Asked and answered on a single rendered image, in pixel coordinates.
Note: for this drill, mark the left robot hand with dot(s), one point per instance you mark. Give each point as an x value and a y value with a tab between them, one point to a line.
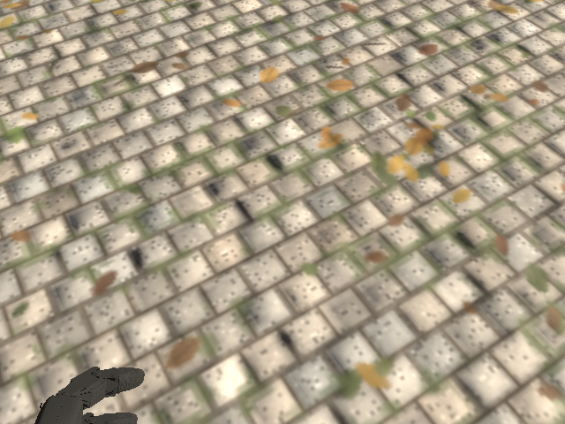
86	390

